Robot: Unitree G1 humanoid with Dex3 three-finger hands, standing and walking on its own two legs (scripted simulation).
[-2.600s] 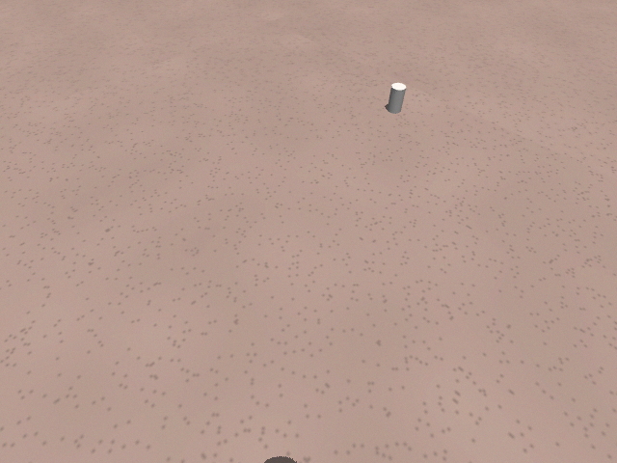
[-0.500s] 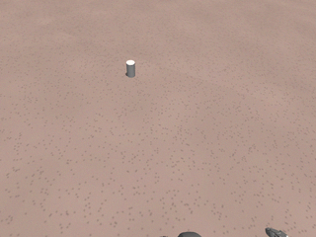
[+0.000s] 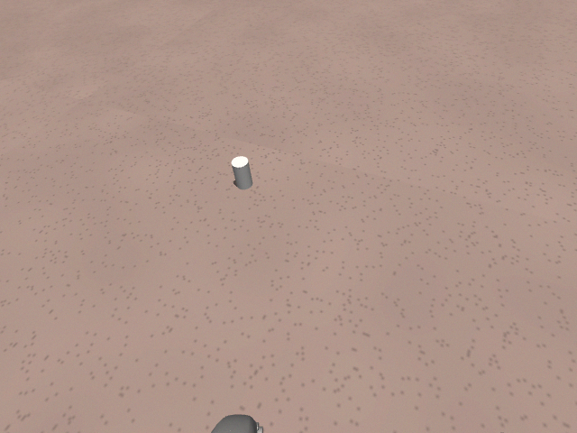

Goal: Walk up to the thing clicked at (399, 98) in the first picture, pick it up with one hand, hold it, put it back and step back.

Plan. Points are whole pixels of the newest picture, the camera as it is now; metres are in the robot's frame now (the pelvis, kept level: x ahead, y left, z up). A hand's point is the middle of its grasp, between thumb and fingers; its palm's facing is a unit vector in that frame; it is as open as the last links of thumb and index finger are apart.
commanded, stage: walk up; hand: left
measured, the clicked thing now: (242, 173) +1.35 +0.32 -0.70
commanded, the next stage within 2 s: none
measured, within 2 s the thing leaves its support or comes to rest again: neither
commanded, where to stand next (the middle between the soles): +1.00 +0.10 m, yaw +2 degrees
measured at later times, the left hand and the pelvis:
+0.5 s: hand (120, 333) +0.32 +0.34 -0.15, palm faces +0.00 -0.94 -0.33, open 7.4 cm; pelvis +0.25 +0.07 +0.00, yaw +2 degrees
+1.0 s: hand (167, 233) +0.52 +0.30 -0.12, palm faces +0.05 -0.92 -0.40, open 7.4 cm; pelvis +0.46 +0.03 +0.00, yaw +2 degrees
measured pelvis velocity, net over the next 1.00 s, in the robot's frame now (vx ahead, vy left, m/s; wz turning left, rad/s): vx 0.46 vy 0.03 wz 0.04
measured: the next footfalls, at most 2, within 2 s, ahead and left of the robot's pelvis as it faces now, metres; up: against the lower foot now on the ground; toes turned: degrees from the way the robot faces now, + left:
left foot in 0.26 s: +0.30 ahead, +0.17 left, +0.00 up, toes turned +6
right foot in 0.76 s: +0.54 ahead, -0.07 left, +0.00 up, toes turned -3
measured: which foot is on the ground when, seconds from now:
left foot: up 0.00-0.24, down 0.26-0.78, up 0.80-1.00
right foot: down 0.00-0.30, up 0.32-0.74, down 0.76-1.00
